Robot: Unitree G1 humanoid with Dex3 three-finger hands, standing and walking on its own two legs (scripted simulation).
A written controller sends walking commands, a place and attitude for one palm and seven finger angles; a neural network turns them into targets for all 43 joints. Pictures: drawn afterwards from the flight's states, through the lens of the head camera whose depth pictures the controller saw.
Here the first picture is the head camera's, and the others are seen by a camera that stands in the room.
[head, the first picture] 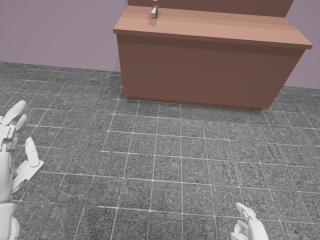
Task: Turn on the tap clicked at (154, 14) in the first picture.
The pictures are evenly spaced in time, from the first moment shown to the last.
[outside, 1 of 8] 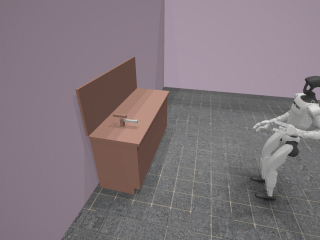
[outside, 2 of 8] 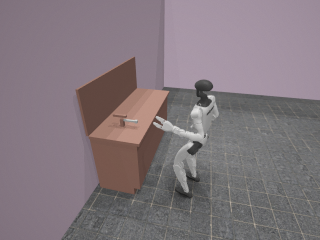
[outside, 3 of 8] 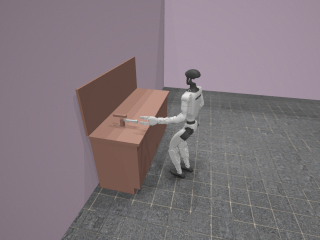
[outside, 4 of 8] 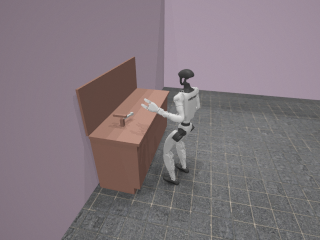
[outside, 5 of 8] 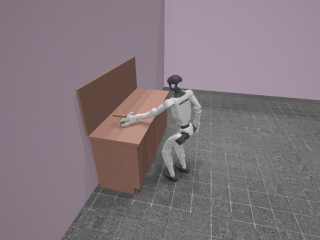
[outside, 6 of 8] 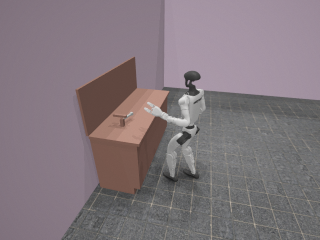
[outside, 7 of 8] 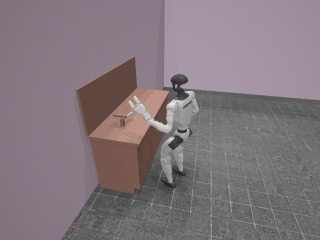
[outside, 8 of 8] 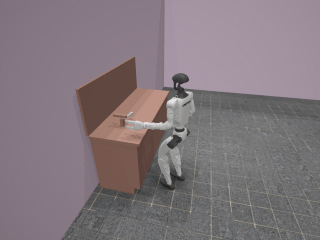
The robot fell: no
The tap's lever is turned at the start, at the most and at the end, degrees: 0 73 73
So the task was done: no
